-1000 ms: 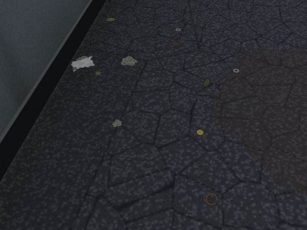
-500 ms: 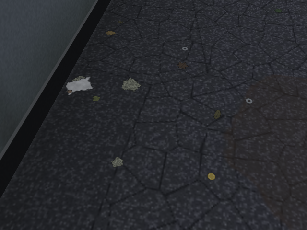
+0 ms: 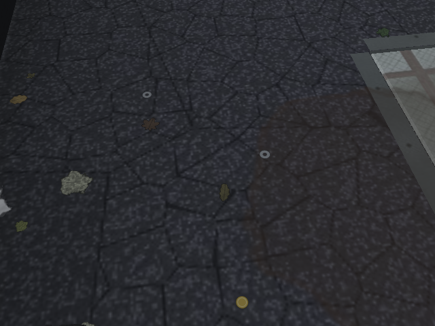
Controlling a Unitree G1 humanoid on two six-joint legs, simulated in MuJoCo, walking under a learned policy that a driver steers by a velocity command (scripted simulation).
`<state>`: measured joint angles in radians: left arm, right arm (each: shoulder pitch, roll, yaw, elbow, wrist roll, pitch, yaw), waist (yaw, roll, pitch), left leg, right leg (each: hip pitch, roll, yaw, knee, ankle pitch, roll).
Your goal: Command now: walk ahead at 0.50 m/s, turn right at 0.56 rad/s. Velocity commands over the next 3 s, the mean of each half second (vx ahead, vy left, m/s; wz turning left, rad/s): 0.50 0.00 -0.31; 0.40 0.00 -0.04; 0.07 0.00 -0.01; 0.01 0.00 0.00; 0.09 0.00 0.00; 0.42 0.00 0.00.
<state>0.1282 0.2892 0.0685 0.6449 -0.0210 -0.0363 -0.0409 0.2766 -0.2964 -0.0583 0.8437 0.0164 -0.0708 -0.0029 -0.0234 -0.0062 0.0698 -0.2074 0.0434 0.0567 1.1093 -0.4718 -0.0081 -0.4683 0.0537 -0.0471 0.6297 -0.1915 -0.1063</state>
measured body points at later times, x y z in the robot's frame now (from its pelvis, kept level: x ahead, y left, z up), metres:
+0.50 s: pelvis +0.29 +0.05 +0.01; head +0.32 +0.05 +0.46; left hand +0.38 +0.32 -0.12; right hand +0.43 -0.23 -0.08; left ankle +0.39 +0.13 -0.72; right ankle +0.12 -0.07 -0.65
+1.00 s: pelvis +0.53 -0.01 +0.01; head +0.57 -0.03 +0.45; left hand +0.79 +0.18 -0.07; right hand +0.51 -0.29 -0.13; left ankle +0.40 +0.14 -0.67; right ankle +0.64 -0.13 -0.72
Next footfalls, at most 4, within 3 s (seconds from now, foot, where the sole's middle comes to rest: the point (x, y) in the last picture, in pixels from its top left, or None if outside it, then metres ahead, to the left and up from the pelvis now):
0.42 left None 0.43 0.13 -0.76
0.94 right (266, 246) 0.68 -0.14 -0.76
1.24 left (187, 251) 0.67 0.12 -0.76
2.98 left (208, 149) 1.09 0.05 -0.76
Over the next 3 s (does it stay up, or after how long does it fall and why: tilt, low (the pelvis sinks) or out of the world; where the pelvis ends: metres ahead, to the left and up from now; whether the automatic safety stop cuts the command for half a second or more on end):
stays up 0.90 -0.03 -0.01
